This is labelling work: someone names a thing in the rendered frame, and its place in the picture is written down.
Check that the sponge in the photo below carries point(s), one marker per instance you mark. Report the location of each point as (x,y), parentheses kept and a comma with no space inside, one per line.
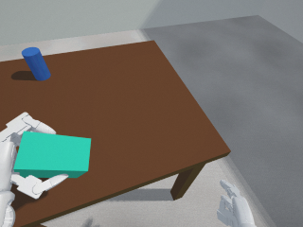
(45,155)

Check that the table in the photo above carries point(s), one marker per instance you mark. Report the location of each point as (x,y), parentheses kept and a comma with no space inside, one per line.
(143,122)

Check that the robot left forearm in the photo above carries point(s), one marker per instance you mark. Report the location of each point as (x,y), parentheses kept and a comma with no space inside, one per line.
(7,213)

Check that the left robot hand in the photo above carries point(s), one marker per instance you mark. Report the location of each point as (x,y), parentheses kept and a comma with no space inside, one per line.
(10,138)

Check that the right robot hand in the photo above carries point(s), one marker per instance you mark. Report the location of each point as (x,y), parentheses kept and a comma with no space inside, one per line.
(238,211)

